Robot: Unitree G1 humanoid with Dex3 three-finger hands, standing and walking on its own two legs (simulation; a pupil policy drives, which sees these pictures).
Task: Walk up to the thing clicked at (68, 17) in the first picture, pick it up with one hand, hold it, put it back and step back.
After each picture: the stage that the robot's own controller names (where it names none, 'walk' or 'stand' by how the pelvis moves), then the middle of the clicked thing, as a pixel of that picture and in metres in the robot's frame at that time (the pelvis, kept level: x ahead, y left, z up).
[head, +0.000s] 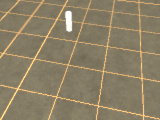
stand; (68, 21) +1.66 +0.10 -0.65
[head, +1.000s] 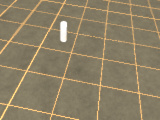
walk; (63, 31) +1.54 +0.09 -0.65
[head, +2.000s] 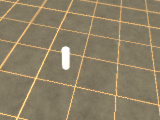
walk; (65, 58) +1.00 +0.09 -0.65
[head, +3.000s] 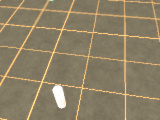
walk; (59, 97) +0.60 +0.17 -0.62
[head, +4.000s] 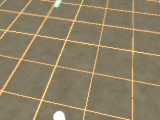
stand; out of the picture +0.41 +0.15 -0.63
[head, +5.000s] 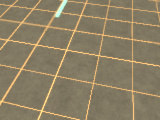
stand; out of the picture +0.38 +0.14 -0.65
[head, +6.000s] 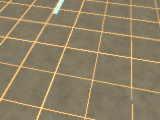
stand; out of the picture +0.38 +0.13 -0.66
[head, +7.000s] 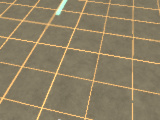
stand; out of the picture +0.39 +0.14 -0.66
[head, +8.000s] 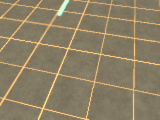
stand; out of the picture +0.39 +0.14 -0.66
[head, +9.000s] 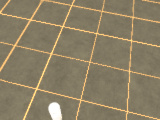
go down; (55, 113) +0.40 +0.14 -0.63
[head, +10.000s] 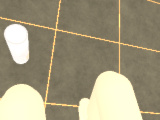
go down; (19, 47) +0.49 +0.16 -0.23
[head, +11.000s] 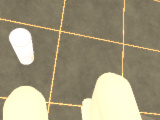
close in; (24, 49) +0.49 +0.15 -0.26
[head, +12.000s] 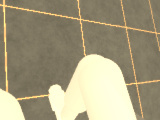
close in; out of the picture +0.48 +0.20 -0.17
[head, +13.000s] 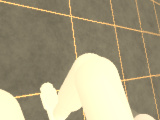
close; out of the picture +0.49 +0.22 -0.17
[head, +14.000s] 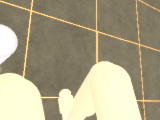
lift; out of the picture +0.39 +0.19 -0.14
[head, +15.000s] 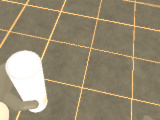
lift; (32, 87) +0.31 +0.14 +0.05
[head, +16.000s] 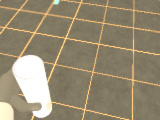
hold; (36, 91) +0.30 +0.14 +0.05
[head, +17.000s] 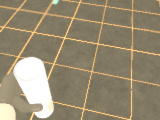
hold; (38, 92) +0.30 +0.14 +0.04
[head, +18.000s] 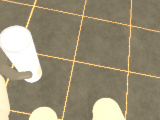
crouch; (25, 60) +0.41 +0.14 -0.02
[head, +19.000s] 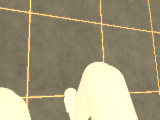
lower; out of the picture +0.49 +0.18 -0.11
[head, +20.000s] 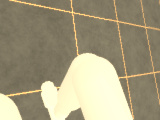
lower; out of the picture +0.48 +0.22 -0.17
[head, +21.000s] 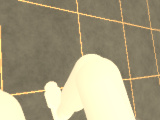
lower; out of the picture +0.47 +0.22 -0.17
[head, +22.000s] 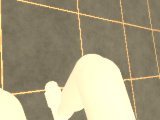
lower; out of the picture +0.46 +0.21 -0.18
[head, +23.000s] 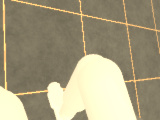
lower; out of the picture +0.45 +0.21 -0.17
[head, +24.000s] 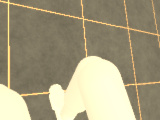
open; out of the picture +0.46 +0.19 -0.19
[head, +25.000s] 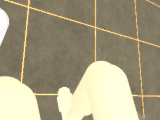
stand; out of the picture +0.46 +0.18 -0.19
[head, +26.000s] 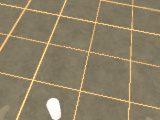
stand; (54, 109) +0.40 +0.12 -0.54
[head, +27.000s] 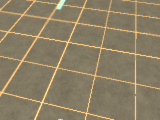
stand; out of the picture +0.38 +0.12 -0.60
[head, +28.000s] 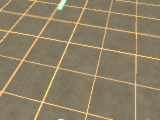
stand; out of the picture +0.38 +0.12 -0.60
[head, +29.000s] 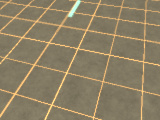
stand; out of the picture +0.40 +0.11 -0.65
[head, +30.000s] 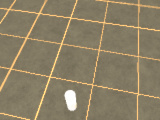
walk; (71, 101) +0.47 +0.07 -0.63
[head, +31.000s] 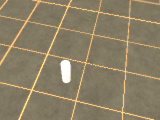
walk; (65, 72) +0.71 +0.09 -0.63
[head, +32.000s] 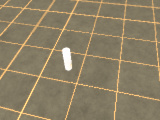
stand; (67, 59) +1.02 +0.17 -0.64
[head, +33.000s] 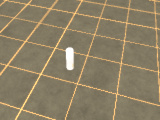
stand; (69, 59) +1.03 +0.09 -0.65
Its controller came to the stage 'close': yes
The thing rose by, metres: 0.70
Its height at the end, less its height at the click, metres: +0.00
